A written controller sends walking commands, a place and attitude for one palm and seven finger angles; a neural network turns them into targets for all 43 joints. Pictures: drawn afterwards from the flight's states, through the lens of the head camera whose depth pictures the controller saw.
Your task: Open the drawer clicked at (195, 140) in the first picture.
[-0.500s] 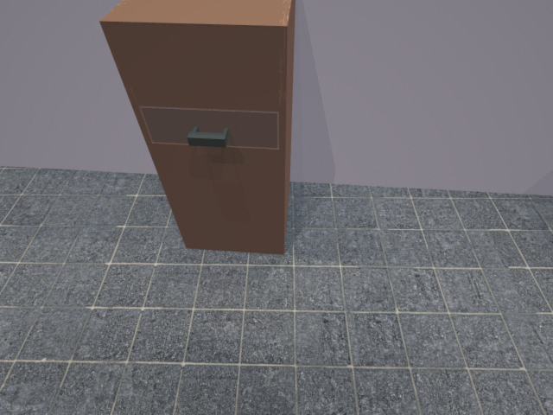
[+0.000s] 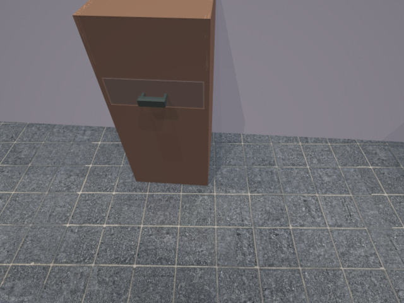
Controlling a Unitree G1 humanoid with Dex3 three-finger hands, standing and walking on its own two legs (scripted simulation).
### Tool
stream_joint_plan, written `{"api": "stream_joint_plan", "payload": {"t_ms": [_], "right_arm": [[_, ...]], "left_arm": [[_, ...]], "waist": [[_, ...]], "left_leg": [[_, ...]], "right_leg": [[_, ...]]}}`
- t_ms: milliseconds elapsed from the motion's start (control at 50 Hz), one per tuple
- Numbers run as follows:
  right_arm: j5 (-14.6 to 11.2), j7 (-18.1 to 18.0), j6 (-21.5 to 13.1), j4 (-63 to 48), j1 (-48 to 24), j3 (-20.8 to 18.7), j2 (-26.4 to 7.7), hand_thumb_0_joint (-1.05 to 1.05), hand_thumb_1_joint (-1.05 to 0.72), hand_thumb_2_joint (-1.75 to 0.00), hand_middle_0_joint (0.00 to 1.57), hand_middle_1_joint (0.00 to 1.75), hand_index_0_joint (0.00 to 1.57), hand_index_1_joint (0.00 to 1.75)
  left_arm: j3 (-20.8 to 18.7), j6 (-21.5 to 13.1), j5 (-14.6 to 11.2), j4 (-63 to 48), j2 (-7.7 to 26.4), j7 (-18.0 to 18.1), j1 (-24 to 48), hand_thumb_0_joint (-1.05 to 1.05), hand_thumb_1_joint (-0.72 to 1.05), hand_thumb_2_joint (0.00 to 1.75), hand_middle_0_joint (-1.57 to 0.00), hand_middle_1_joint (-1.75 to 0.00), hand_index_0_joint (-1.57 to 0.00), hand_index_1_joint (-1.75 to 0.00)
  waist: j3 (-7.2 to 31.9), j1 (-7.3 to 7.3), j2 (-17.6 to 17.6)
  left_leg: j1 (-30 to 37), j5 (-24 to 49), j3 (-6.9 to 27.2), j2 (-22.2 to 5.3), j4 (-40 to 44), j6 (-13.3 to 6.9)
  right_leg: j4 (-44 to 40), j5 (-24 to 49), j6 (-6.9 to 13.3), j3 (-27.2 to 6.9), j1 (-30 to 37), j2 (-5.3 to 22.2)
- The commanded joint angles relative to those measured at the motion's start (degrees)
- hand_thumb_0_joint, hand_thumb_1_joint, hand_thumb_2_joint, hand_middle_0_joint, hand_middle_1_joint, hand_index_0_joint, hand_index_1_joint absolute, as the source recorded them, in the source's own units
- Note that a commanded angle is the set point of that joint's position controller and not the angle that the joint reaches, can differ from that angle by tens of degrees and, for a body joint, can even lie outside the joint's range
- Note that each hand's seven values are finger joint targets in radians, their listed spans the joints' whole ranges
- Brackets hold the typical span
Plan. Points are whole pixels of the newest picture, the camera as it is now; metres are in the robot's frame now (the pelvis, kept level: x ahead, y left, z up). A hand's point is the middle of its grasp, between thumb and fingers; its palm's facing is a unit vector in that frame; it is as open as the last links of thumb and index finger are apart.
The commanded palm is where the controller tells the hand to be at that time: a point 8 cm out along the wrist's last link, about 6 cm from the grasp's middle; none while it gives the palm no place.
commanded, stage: look at it before walking up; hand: left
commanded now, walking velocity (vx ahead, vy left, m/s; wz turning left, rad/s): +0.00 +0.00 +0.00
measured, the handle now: (153, 98) +0.84 +0.24 -0.12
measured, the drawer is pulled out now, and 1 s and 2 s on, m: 0.00 0.00 0.00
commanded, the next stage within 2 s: take the last steps up to it in 0.34 s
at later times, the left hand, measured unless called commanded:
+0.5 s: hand out of the picture +0.01 +0.18 -0.17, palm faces +0.03 -0.97 -0.23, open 7.4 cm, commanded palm none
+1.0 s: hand out of the picture +0.15 +0.19 -0.18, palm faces +0.02 -0.97 -0.23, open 7.3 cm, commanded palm none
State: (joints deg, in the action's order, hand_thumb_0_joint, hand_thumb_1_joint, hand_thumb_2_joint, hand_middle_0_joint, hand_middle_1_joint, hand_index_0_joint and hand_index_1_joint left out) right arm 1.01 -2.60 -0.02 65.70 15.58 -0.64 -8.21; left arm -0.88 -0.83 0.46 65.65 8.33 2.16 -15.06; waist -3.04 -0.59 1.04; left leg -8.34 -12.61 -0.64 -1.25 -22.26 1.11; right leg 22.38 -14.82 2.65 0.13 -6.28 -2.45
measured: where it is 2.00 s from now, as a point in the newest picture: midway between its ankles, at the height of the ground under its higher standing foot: (215, 292)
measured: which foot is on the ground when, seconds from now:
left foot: down 0.00-1.00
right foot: down 0.00-0.76, up 0.78-1.00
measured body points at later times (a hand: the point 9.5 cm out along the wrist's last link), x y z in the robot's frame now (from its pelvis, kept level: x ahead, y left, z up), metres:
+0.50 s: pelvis +0.00 +0.00 +0.00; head +0.02 -0.01 +0.45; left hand +0.01 +0.23 -0.15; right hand +0.00 -0.22 -0.17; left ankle -0.01 +0.13 -0.74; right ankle -0.03 -0.09 -0.74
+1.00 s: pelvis +0.11 +0.00 -0.01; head +0.15 -0.02 +0.43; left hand +0.15 +0.24 -0.16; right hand -0.03 -0.18 -0.16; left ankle +0.00 +0.13 -0.74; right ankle +0.16 -0.11 -0.72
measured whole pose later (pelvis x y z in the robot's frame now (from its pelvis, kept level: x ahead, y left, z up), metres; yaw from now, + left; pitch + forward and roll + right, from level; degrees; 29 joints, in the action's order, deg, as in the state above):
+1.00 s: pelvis +0.11 +0.00 -0.01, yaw +0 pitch +0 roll +0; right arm 2.3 -2.0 -2.9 68.1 29.0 -0.7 -4.7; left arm -4.4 -0.1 1.2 59.5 9.8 -0.6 -12.5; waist -5.1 -1.7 1.7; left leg -0.7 -22.8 -4.7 -2.6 -23.7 1.4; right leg 44.4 -19.1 2.9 6.0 -25.6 3.1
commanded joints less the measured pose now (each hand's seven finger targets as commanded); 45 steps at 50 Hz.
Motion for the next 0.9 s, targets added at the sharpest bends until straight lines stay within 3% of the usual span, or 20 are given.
{"api": "stream_joint_plan", "payload": {"t_ms": [0,440,460,500,540,580,600,640,680,700,720,740,760,780,800,820,840,880], "right_arm": [[-0.25,-0.23,-0.51,-0.9,4.0,-0.87,-5.5,0.0,-0.9,-0.9,0.2,0.3,0.2,0.3],[-0.26,-0.32,-0.63,-0.99,3.04,-0.89,-6.46,0.0,-0.9,-0.9,0.2,0.3,0.2,0.3],[-0.13,-0.17,-0.41,-0.42,3.83,-0.5,-4.58,0.0,-0.9,-0.9,0.2,0.3,0.2,0.3],[0.19,0.2,0.09,0.12,5.4,-0.66,-4.19,0.0,-0.9,-0.9,0.2,0.3,0.2,0.3],[0.48,0.7,0.44,-0.65,4.68,-0.93,-4.01,0.0,-0.9,-0.9,0.2,0.3,0.2,0.3],[0.59,1.07,0.45,-1.7,4.55,-1.2,-3.46,0.0,-0.9,-0.9,0.2,0.3,0.2,0.3],[0.64,1.18,0.23,-2.17,4.3,-1.43,-3.21,0.0,-0.9,-0.9,0.2,0.3,0.2,0.3],[0.56,1.25,-0.27,-2.61,4.69,-1.7,-3.05,0.0,-0.9,-0.9,0.2,0.3,0.2,0.3],[0.35,1.29,-0.93,-1.83,8.23,-1.84,-2.46,0.0,-0.9,-0.9,0.2,0.3,0.2,0.3],[0.34,1.21,-1.43,-0.66,11.65,-1.79,-2.61,0.0,-0.9,-0.9,0.2,0.3,0.2,0.3],[0.56,0.89,-2.14,1.13,16.56,-2.07,-4.16,0.0,-0.9,-0.9,0.2,0.3,0.2,0.3],[1.22,0.19,-2.71,3.37,23.55,-2.85,-7.18,0.0,-0.9,-0.9,0.2,0.3,0.2,0.3],[1.43,-0.32,-2.69,4.16,27.49,-2.24,-6.56,0.0,-0.9,-0.9,0.2,0.3,0.2,0.3],[1.14,-0.4,-2.64,3.57,26.65,-1.87,-5.12,0.0,-0.9,-0.9,0.2,0.3,0.2,0.3],[1.26,-0.27,-3.07,2.3,23.43,-1.9,-5.71,0.0,-0.9,-0.9,0.2,0.3,0.2,0.3],[1.25,-0.26,-3.55,1.38,20.87,-1.81,-5.92,0.0,-0.9,-0.9,0.2,0.3,0.2,0.3],[1.17,-0.33,-3.93,1.04,18.79,-1.79,-5.98,0.0,-0.9,-0.9,0.2,0.3,0.2,0.3],[1.12,-0.28,-4.21,0.7,16.36,-1.74,-5.67,0.0,-0.9,-0.9,0.2,0.3,0.2,0.3]], "left_arm": [[-0.91,-0.61,-0.07,-1.32,6.63,0.31,-4.12,0.0,0.9,0.9,-0.2,-0.3,-0.2,-0.3],[-1.08,-0.73,-0.13,-1.41,7.47,0.25,-3.2,0.0,0.9,0.9,-0.2,-0.3,-0.2,-0.3],[-0.6,-0.57,-0.2,-0.93,5.52,0.33,-4.15,0.0,0.9,0.9,-0.2,-0.3,-0.2,-0.3],[-0.83,-0.29,0.12,-0.63,5.62,0.29,-5.13,0.0,0.9,0.9,-0.2,-0.3,-0.2,-0.3],[-1.61,0.17,0.36,-0.74,6.59,-0.1,-6.09,0.0,0.9,0.9,-0.2,-0.3,-0.2,-0.3],[-2.38,0.29,0.53,-1.11,7.43,-0.24,-7.8,0.0,0.9,0.9,-0.2,-0.3,-0.2,-0.3],[-2.72,0.13,0.55,-1.41,7.47,-0.32,-8.09,0.0,0.9,0.9,-0.2,-0.3,-0.2,-0.3],[-3.13,-0.3,0.67,-2.21,7.04,-0.44,-7.85,0.0,0.9,0.9,-0.2,-0.3,-0.2,-0.3],[-3.34,-0.54,0.77,-3.0,6.29,-0.57,-7.19,0.0,0.9,0.9,-0.2,-0.3,-0.2,-0.3],[-3.41,-0.57,0.84,-3.41,5.76,-0.77,-6.24,0.0,0.9,0.9,-0.2,-0.3,-0.2,-0.3],[-3.36,-0.73,0.73,-4.28,4.58,-1.12,-5.0,0.0,0.9,0.9,-0.2,-0.3,-0.2,-0.3],[-3.02,-1.12,0.56,-5.84,2.88,-1.32,-2.5,0.0,0.9,0.9,-0.2,-0.3,-0.2,-0.3],[-2.59,-1.78,0.59,-8.1,3.18,-1.17,2.45,0.0,0.9,0.9,-0.2,-0.3,-0.2,-0.3],[-2.7,-1.95,0.44,-8.91,3.67,-1.09,4.75,0.0,0.9,0.9,-0.2,-0.3,-0.2,-0.3],[-2.71,-1.78,0.39,-9.36,2.51,-1.5,4.91,0.0,0.9,0.9,-0.2,-0.3,-0.2,-0.3],[-2.72,-1.42,0.44,-9.84,1.79,-2.05,4.59,0.0,0.9,0.9,-0.2,-0.3,-0.2,-0.3],[-2.79,-1.13,0.46,-10.42,1.51,-2.52,4.52,0.0,0.9,0.9,-0.2,-0.3,-0.2,-0.3],[-2.73,-0.88,0.41,-10.98,1.12,-3.3,4.81,0.0,0.9,0.9,-0.2,-0.3,-0.2,-0.3]], "waist": [[-1.87,0.22,-0.89],[-0.51,0.18,-0.73],[-0.53,0.21,-0.95],[-1.67,0.32,-2.03],[-5.88,1.0,-4.69],[-7.45,1.62,-7.63],[-7.78,1.62,-8.41],[-8.72,0.97,-6.97],[-7.99,-0.68,-4.62],[-7.53,-2.06,-1.31],[-6.18,-3.61,6.99],[-4.61,-5.82,17.24],[-5.76,-7.18,15.94],[-6.81,-6.07,5.57],[-7.01,-4.35,1.76],[-6.81,-2.91,2.38],[-7.01,-1.83,5.28],[-6.48,-0.7,7.44]], "left_leg": [[1.01,8.97,3.32,-4.46,2.58,-2.64],[1.82,10.67,3.23,-4.55,2.45,-2.5],[1.77,8.09,2.75,-4.14,2.22,-2.25],[0.07,-0.68,1.49,-2.85,0.71,-2.22],[-5.27,-7.61,-0.33,-0.83,-2.42,-2.16],[-9.27,-9.44,-2.64,0.33,-8.49,-2.14],[-10.57,-9.13,-3.08,-0.09,-11.01,-2.11],[-10.52,-9.27,-3.34,-1.34,-12.33,-2.11],[-4.49,-7.42,-4.26,-1.61,-7.69,-2.64],[0.43,-5.17,-3.14,-2.08,-3.95,-3.22],[7.26,0.08,3.79,-6.23,-0.04,-6.01],[15.47,8.29,17.51,-15.89,4.06,-11.59],[17.77,21.85,23.36,-21.08,6.26,-15.89],[15.47,25.85,22.11,-22.94,5.21,-17.53],[11.72,23.56,18.63,-21.82,6.35,-16.49],[9.15,19.56,15.24,-19.63,7.84,-14.89],[6.81,16.0,12.41,-18.0,8.85,-13.61],[3.06,12.85,6.5,-14.64,9.21,-11.33]], "right_leg": [[-4.68,10.57,0.39,-5.12,-4.65,7.05],[-4.29,13.57,0.4,-5.04,-3.37,7.28],[-4.94,10.43,0.14,-4.97,-3.48,7.46],[-5.49,-2.07,0.78,-5.79,-4.09,7.33],[-8.21,-15.0,2.33,-8.84,-5.69,8.58],[-10.76,-22.33,4.57,-13.09,-5.82,11.5],[-11.11,-22.12,5.98,-15.07,-5.7,13.12],[-9.83,-19.03,7.75,-15.39,-7.16,14.55],[-5.31,-13.91,7.26,-11.57,-10.39,12.59],[0.05,-9.89,5.96,-7.68,-12.95,9.65],[11.69,-4.15,3.85,-2.35,-17.93,4.59],[28.06,-7.21,1.45,5.32,-27.84,0.39],[39.04,-17.53,1.3,3.61,-35.56,1.32],[43.06,-16.23,1.61,0.85,-37.17,4.56],[43.23,-14.3,1.21,0.12,-35.74,6.4],[41.73,-12.18,0.74,0.53,-34.19,6.96],[38.97,-10.33,0.46,0.94,-32.42,7.55],[30.02,-7.04,0.17,3.23,-26.55,7.24]]}}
